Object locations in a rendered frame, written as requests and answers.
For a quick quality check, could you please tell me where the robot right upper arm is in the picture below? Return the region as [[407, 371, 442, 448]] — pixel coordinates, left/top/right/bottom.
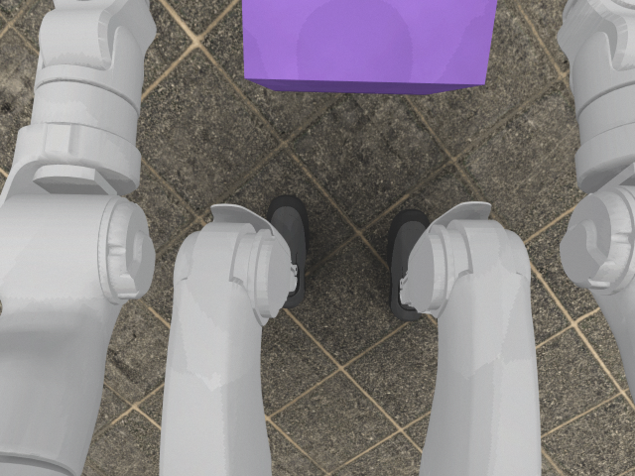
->
[[560, 185, 635, 404]]

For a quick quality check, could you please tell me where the right robot foot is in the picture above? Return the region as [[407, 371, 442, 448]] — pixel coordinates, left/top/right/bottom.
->
[[387, 209, 430, 322]]

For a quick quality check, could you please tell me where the left robot foot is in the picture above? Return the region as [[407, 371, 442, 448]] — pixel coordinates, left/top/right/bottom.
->
[[267, 194, 310, 308]]

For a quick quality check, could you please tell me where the robot left upper arm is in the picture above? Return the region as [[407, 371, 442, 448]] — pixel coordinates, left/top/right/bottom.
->
[[0, 193, 156, 476]]

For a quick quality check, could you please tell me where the robot foot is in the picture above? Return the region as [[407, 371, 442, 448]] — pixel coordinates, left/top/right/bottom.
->
[[387, 209, 430, 322], [267, 194, 310, 308]]

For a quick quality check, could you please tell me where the robot left forearm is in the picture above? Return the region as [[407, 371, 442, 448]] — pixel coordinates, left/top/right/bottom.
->
[[0, 0, 157, 207]]

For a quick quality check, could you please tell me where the carton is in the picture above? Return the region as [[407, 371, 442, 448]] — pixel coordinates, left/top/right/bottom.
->
[[242, 0, 497, 95]]

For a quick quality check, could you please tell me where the robot right forearm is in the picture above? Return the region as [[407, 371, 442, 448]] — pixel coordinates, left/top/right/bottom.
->
[[557, 0, 635, 194]]

